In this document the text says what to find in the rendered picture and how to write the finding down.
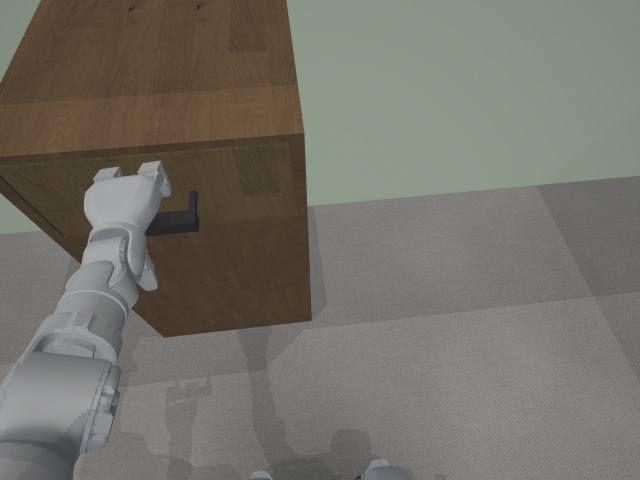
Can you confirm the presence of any robot left hand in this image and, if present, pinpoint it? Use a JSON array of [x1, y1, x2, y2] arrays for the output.
[[84, 161, 171, 291]]

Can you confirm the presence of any right robot shin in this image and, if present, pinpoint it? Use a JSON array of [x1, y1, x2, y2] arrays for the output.
[[364, 459, 390, 474]]

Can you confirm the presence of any drawer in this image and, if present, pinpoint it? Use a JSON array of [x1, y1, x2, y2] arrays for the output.
[[0, 142, 294, 236]]

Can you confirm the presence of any robot left upper arm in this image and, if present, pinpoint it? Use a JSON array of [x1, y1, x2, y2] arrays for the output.
[[0, 351, 122, 480]]

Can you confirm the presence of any handle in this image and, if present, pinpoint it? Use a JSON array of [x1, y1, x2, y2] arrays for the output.
[[145, 190, 199, 236]]

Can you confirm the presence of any left robot forearm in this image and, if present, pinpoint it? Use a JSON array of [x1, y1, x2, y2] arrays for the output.
[[0, 222, 147, 412]]

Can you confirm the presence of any cabinet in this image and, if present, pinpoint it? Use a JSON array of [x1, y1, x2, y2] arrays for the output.
[[0, 0, 312, 338]]

